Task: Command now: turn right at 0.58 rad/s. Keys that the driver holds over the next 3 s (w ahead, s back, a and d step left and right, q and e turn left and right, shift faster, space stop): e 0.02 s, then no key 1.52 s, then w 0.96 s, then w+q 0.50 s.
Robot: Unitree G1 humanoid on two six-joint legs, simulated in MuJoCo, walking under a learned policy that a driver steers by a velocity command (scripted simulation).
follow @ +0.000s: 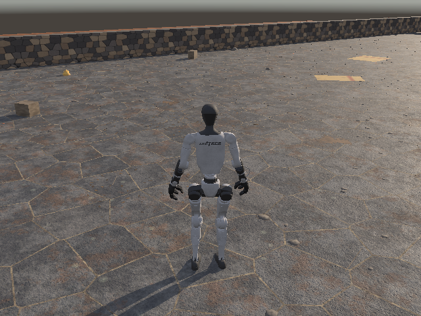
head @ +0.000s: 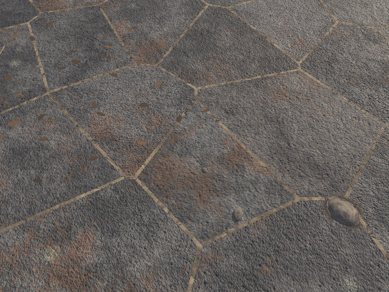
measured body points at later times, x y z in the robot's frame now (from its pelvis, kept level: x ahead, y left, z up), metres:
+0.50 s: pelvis -0.02 +0.01 +0.00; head -0.01 +0.00 +0.45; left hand +0.11 +0.25 -0.12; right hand +0.04 -0.26 -0.13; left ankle +0.00 +0.11 -0.74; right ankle -0.06 -0.10 -0.74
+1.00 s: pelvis -0.02 -0.01 +0.01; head -0.02 -0.01 +0.46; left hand +0.04 +0.24 -0.14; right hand -0.03 -0.26 -0.15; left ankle +0.00 +0.11 -0.74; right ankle -0.06 -0.10 -0.74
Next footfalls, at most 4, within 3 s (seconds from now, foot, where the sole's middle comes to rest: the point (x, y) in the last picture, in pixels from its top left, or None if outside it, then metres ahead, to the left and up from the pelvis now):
0.04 left None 0.04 0.11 -0.78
0.42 right None -0.02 -0.10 -0.78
2.30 right None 0.42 -0.06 -0.78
2.84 left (191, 216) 0.73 0.06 -0.78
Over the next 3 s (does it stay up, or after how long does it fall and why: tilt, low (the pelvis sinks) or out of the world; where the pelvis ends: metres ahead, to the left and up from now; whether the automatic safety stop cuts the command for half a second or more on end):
stays up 0.67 0.02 0.00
